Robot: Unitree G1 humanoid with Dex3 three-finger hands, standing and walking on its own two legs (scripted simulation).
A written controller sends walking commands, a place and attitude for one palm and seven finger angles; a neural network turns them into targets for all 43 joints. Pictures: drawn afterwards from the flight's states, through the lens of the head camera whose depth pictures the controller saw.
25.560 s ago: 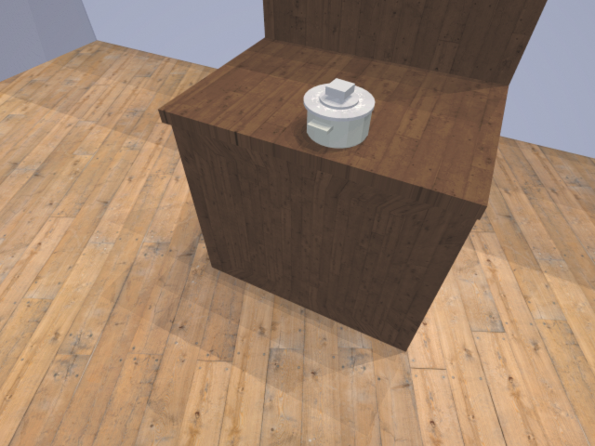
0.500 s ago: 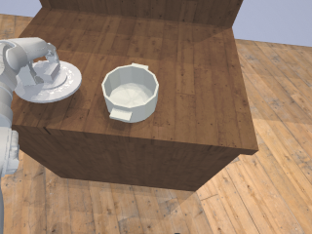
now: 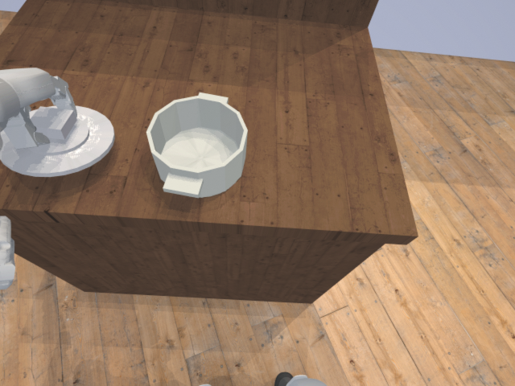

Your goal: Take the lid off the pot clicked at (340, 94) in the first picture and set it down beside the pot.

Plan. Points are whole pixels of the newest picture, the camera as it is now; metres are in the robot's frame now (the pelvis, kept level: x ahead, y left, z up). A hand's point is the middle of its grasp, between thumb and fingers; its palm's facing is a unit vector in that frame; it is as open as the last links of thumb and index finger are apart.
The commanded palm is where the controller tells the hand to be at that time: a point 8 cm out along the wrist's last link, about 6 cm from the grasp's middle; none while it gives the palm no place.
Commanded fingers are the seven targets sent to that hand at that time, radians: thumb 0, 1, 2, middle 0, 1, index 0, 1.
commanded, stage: lower the lid onto the table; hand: left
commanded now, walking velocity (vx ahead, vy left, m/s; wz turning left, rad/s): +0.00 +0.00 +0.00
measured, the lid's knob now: (52, 122) +0.51 +0.28 +0.07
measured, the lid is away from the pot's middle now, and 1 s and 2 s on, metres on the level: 0.23 0.24 0.24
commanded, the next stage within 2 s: open the fingers wide in 0.84 s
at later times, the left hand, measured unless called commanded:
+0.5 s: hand (32, 137) +0.49 +0.31 +0.07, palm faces -0.52 -0.11 -0.85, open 8.5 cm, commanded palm +0.54 +0.30 +0.12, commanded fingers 0.00 0.61 1.06 -1.11 -1.18 -0.68 -1.00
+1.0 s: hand (31, 142) +0.48 +0.31 +0.06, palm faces -0.46 -0.12 -0.88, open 8.5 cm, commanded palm +0.51 +0.30 +0.09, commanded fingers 0.00 0.56 0.99 -1.02 -1.16 -0.64 -1.00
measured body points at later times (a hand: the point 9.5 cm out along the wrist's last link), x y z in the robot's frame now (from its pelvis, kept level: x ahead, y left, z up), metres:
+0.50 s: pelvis +0.00 +0.01 -0.01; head +0.12 +0.04 +0.42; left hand +0.51 +0.31 +0.11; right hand -0.03 -0.27 -0.12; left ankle -0.03 +0.05 -0.72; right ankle +0.00 -0.15 -0.72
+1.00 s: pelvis -0.02 +0.02 -0.03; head +0.10 +0.05 +0.40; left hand +0.50 +0.32 +0.11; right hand -0.05 -0.25 -0.13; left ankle -0.03 +0.05 -0.72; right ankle +0.00 -0.15 -0.72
